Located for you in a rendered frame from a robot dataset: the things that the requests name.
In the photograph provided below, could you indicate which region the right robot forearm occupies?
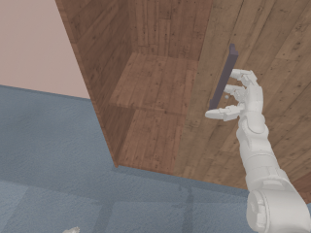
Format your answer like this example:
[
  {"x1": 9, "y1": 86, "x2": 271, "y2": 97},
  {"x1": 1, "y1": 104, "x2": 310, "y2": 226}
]
[{"x1": 236, "y1": 112, "x2": 311, "y2": 232}]

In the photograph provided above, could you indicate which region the wardrobe door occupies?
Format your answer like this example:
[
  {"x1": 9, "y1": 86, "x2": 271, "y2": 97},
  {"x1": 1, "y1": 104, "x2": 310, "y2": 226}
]
[
  {"x1": 172, "y1": 0, "x2": 311, "y2": 190},
  {"x1": 291, "y1": 171, "x2": 311, "y2": 193}
]

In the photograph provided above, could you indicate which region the robot right upper arm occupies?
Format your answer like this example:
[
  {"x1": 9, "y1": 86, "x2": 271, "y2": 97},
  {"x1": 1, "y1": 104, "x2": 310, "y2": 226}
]
[{"x1": 246, "y1": 188, "x2": 311, "y2": 233}]

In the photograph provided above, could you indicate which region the handle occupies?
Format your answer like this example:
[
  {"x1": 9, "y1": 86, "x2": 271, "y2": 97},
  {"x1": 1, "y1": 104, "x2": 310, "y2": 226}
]
[{"x1": 208, "y1": 43, "x2": 239, "y2": 111}]

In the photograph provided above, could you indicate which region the right robot hand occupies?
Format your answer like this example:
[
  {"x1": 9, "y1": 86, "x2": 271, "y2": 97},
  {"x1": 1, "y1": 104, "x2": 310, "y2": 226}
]
[{"x1": 205, "y1": 69, "x2": 263, "y2": 121}]

